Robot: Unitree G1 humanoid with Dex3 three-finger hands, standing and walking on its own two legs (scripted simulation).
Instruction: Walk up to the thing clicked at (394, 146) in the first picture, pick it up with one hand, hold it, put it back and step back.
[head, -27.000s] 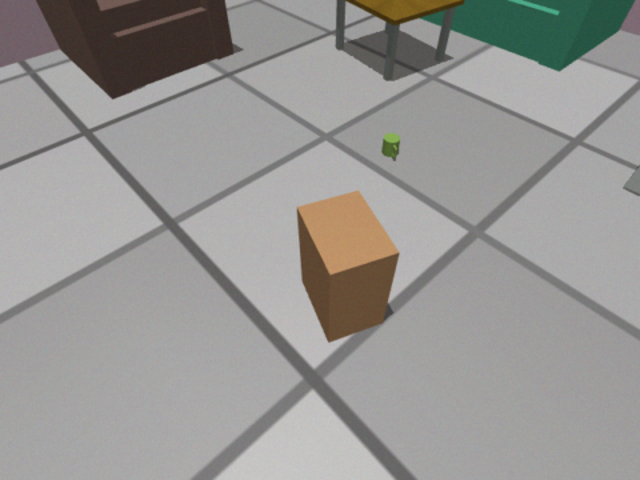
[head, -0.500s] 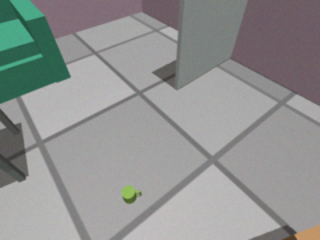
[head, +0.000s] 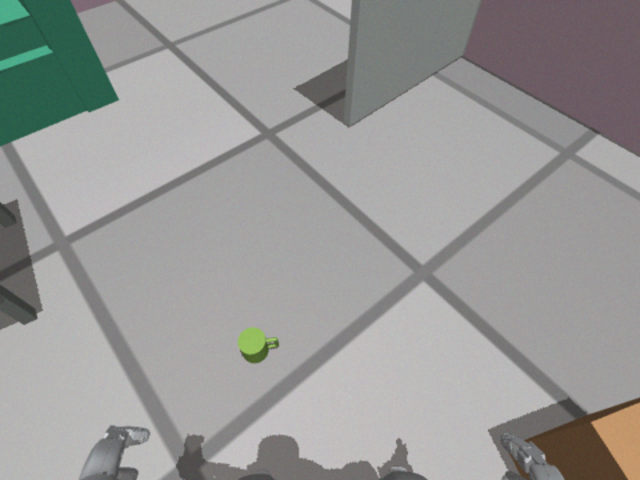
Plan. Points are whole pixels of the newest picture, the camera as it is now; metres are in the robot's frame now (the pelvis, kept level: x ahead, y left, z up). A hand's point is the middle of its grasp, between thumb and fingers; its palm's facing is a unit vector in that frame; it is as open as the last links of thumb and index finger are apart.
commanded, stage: rise first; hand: left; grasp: from above
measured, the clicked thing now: (259, 344) +0.52 +0.19 -0.70
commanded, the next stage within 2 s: none
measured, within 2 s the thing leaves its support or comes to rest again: neither
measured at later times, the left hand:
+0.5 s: hand (156, 477) +0.15 +0.26 -0.23, palm faces -0.29 -0.79 -0.54, open 14.1 cm
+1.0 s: hand (198, 390) +0.32 +0.27 -0.41, palm faces -0.50 -0.26 -0.83, open 13.9 cm
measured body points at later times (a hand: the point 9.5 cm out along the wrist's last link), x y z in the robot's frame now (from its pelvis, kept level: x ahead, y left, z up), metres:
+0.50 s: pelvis -0.02 +0.00 -0.09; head +0.10 +0.02 +0.35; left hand +0.17 +0.30 -0.20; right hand +0.17 -0.25 -0.17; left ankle +0.00 +0.12 -0.71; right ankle +0.01 -0.13 -0.71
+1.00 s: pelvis -0.08 +0.00 -0.28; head +0.13 +0.01 +0.12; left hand +0.35 +0.28 -0.36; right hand +0.02 -0.28 -0.41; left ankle +0.00 +0.12 -0.71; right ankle +0.00 -0.13 -0.71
